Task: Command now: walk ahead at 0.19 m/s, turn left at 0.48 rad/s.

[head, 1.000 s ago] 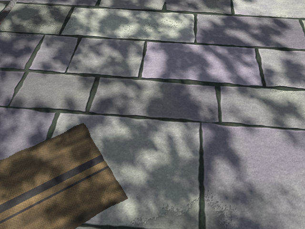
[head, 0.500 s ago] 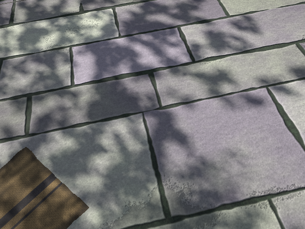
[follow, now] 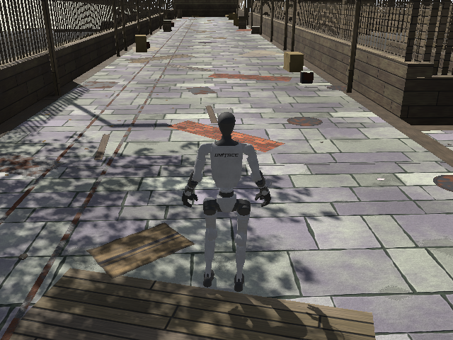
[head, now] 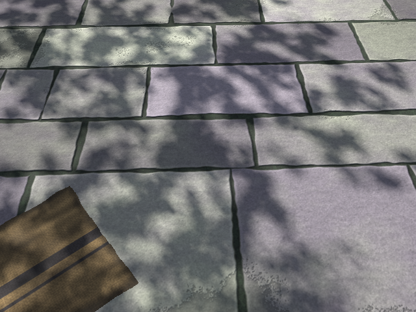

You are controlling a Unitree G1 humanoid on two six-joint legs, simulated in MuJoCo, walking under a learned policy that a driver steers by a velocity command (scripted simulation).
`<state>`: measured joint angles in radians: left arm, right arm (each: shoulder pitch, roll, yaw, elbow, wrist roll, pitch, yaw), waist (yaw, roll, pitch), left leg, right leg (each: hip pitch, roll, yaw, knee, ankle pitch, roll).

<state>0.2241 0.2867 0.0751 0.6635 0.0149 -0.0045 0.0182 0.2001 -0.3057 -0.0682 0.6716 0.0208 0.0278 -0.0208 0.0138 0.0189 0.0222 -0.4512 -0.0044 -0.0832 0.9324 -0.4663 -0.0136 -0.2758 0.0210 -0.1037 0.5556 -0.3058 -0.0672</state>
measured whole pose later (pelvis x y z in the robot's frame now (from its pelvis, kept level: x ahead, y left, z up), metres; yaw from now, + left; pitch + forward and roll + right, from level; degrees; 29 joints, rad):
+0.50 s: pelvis +0.15 +0.12 +0.01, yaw +12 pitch +2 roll +0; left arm 0.28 0.32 0.07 0.76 -0.03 -0.07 -0.02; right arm 0.26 -0.26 -0.04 0.67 0.00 -0.06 0.03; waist 0.01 -0.04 0.02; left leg -0.23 -0.02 0.08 0.47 -0.27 0.06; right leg -0.53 -0.10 0.00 1.19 -0.29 0.00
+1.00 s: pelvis +0.42 +0.14 +0.00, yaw -4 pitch +1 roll -1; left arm 0.22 0.30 0.07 0.68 -0.02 -0.05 -0.04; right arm 0.25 -0.29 -0.03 0.71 0.01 -0.11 0.00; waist 0.00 0.00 0.06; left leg -0.40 0.03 -0.06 1.25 -0.39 0.01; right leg -0.34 0.14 -0.01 0.49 -0.17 -0.12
